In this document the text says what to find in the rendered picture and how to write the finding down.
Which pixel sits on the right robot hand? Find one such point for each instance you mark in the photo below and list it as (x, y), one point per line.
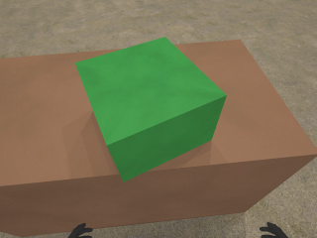
(273, 229)

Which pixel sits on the carton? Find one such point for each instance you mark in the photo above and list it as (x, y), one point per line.
(152, 104)

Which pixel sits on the pedestal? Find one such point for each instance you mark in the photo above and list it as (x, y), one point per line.
(56, 171)

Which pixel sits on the left robot hand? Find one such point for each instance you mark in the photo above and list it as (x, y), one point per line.
(79, 230)

